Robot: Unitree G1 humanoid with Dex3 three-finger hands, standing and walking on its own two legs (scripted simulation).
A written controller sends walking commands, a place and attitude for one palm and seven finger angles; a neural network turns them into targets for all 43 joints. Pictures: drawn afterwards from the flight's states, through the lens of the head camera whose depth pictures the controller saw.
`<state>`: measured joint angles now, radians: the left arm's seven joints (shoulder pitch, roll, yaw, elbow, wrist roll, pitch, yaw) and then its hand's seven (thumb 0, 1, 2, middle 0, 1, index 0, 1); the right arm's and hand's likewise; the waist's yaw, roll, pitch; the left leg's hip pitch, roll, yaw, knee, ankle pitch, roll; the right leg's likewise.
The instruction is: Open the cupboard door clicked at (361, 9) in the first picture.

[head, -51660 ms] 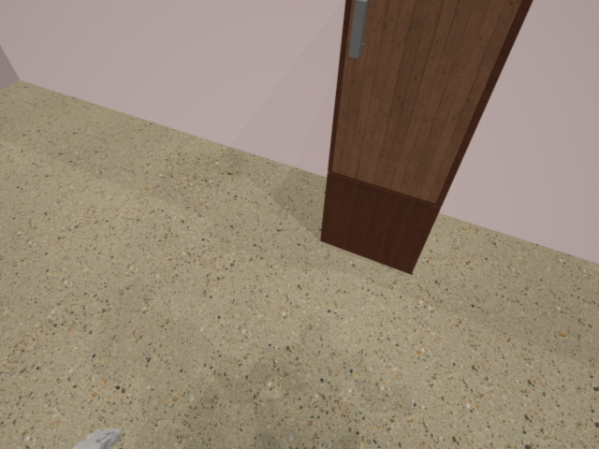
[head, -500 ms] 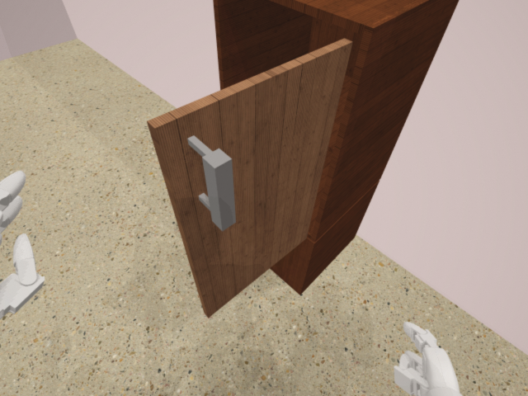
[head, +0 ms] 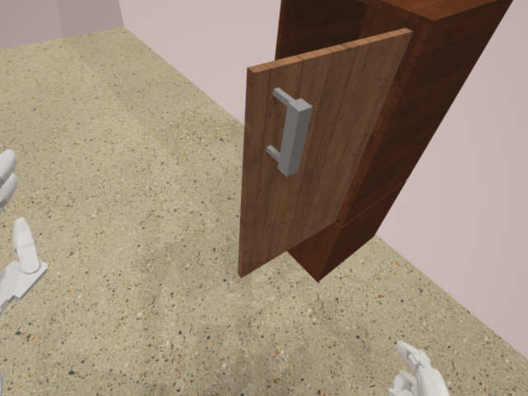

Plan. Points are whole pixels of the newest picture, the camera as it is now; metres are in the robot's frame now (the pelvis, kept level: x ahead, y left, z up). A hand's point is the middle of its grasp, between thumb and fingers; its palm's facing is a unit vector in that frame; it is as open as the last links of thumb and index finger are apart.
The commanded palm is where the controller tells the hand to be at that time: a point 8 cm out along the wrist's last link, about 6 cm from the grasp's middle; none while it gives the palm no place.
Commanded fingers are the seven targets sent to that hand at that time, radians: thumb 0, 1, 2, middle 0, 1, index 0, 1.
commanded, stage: step back with the hand held close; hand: left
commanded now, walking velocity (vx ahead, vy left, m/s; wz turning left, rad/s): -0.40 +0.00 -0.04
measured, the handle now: (284, 132) +0.47 +0.02 +0.17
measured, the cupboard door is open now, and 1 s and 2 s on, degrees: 86 86 86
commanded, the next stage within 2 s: stop stepping back and stand still in 0.02 s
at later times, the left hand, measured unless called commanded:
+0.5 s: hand out of the picture +0.07 +0.28 +0.19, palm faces +0.34 -0.84 -0.42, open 7.4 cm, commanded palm +0.05 +0.31 +0.19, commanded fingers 0.00 0.90 0.90 -0.20 -0.30 -0.20 -0.30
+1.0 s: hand out of the picture +0.06 +0.28 +0.17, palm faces +0.40 -0.77 -0.49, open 7.4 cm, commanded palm +0.01 +0.31 +0.19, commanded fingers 0.00 0.90 0.90 -0.20 -0.30 -0.20 -0.30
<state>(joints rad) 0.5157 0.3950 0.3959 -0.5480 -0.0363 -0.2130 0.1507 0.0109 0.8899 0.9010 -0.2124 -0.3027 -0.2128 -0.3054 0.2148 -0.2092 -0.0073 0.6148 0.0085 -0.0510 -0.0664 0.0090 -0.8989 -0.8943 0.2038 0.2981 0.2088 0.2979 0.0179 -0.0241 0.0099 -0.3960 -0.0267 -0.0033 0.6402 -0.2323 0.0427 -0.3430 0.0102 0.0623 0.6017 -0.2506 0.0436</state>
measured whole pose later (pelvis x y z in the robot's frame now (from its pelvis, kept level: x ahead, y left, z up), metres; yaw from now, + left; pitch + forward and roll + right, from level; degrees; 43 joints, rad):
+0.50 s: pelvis -0.12 +0.03 +0.01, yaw -7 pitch -1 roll -2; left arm 0.63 0.45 0.42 -0.54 -0.07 -0.17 0.12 0.01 0.89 0.90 -0.22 -0.30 -0.22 -0.31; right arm 0.30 -0.20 0.00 0.69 0.02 -0.05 -0.06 0.01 -0.90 -0.89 0.20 0.30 0.21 0.30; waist 0.03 -0.01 -0.10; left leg -0.49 -0.01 0.03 0.86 -0.28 0.00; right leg -0.02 0.06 -0.03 0.41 -0.37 -0.03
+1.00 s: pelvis -0.16 +0.02 +0.01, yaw -6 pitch -1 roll +0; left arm 0.52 0.38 0.41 -0.38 -0.03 -0.18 0.14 0.01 0.89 0.90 -0.21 -0.30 -0.21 -0.31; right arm 0.22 -0.22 -0.01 0.69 0.01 -0.09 -0.06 0.01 -0.90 -0.89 0.20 0.30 0.21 0.30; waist 0.05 0.06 0.01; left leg -0.45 0.01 0.02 0.85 -0.37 0.01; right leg -0.18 0.04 -0.07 0.49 -0.27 -0.06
